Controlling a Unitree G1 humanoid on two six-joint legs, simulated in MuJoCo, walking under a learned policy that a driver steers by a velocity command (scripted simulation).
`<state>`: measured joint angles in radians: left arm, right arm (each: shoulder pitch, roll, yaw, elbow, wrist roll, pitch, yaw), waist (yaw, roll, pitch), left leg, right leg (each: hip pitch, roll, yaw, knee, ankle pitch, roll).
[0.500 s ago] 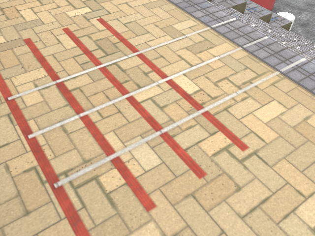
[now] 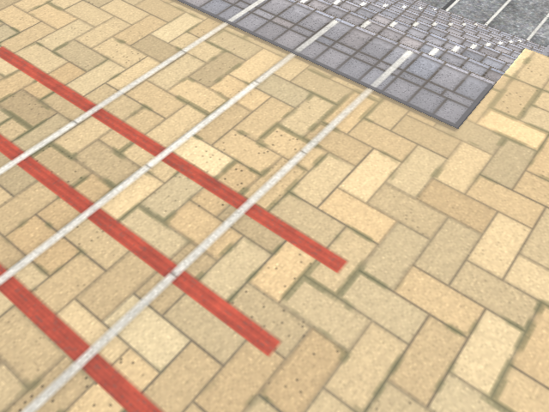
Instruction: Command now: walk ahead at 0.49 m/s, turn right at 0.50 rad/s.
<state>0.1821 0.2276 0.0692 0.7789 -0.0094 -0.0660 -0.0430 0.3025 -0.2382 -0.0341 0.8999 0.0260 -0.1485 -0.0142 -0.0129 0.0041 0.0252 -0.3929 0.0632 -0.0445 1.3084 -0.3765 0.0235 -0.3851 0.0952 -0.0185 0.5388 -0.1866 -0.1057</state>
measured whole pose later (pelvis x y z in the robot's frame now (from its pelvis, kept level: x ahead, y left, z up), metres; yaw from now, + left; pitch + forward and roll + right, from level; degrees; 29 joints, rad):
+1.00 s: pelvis +0.56 -0.03 +0.00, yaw +4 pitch +3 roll +0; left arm 0.07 0.25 0.04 0.75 0.00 -0.12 -0.01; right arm 0.40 -0.29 -0.05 0.82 0.04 -0.06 -0.01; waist -0.05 0.03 0.00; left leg -0.33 -0.03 -0.09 1.03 -0.46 0.04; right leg -0.39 0.01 -0.01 0.50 -0.16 -0.02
